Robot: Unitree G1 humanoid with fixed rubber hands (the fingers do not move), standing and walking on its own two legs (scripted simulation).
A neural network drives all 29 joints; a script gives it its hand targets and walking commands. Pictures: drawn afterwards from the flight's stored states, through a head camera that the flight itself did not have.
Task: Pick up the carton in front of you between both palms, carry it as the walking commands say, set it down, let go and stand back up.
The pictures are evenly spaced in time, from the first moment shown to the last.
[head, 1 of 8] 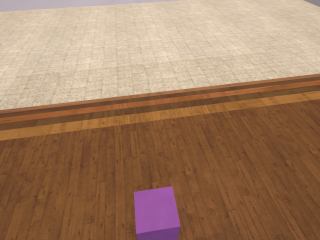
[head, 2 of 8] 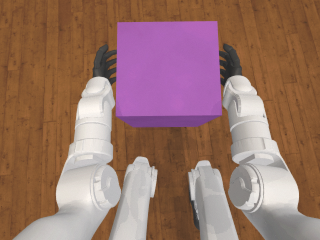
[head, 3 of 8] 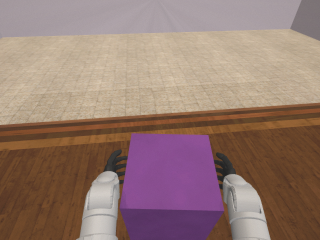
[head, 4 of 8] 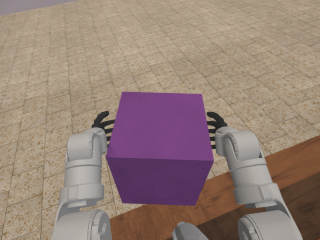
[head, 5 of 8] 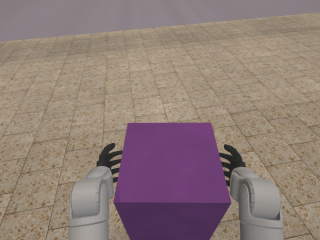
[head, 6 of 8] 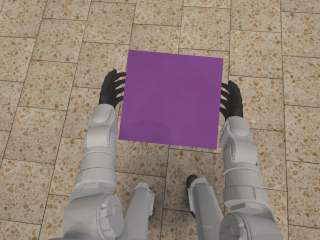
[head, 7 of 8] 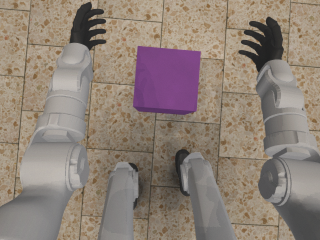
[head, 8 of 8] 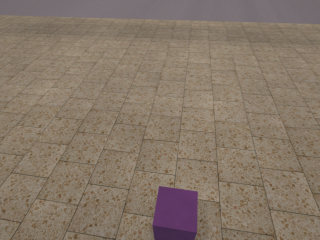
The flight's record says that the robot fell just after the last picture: no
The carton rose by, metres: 0.68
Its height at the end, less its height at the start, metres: -1.00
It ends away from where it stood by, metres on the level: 4.61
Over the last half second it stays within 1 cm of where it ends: yes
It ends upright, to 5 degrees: yes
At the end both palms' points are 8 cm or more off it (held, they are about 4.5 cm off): yes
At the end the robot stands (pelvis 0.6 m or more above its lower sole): yes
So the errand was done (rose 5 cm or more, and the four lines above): yes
